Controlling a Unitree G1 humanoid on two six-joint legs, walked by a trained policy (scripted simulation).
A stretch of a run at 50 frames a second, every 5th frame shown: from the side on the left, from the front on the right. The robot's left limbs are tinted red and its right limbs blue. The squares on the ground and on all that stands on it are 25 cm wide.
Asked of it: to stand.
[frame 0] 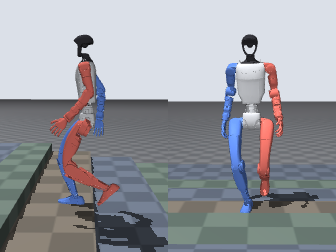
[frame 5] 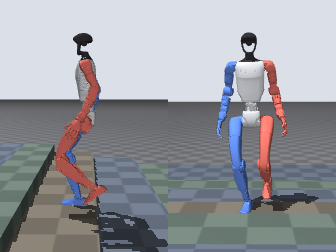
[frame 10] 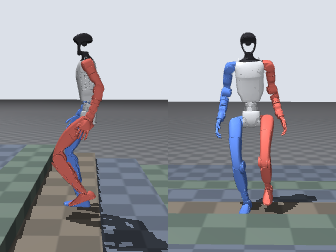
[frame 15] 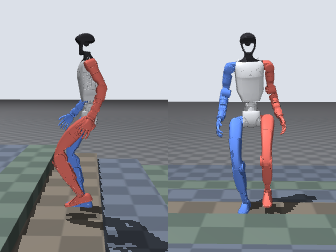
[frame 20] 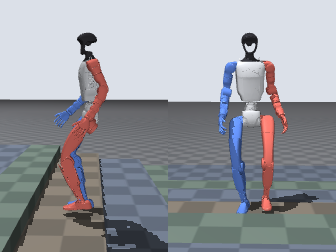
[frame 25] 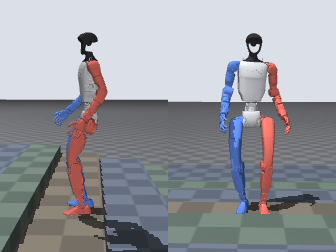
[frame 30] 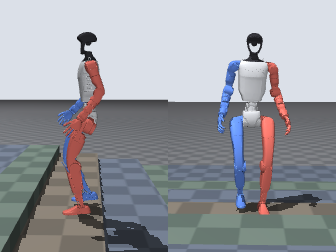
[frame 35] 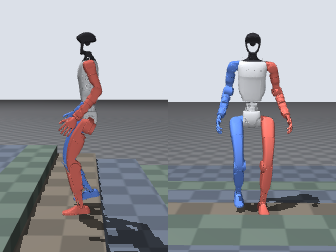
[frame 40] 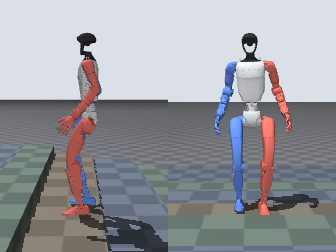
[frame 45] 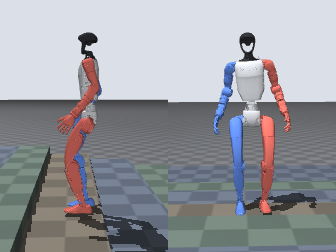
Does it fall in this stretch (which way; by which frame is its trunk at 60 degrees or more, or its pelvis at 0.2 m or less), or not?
no
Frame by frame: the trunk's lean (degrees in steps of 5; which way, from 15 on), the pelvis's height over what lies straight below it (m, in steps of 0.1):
0: 5, 0.7
5: 5, 0.7
10: 5, 0.8
15: 5, 0.8
20: 5, 0.8
25: 5, 0.8
30: 5, 0.8
35: 5, 0.8
40: 5, 0.8
45: 5, 0.8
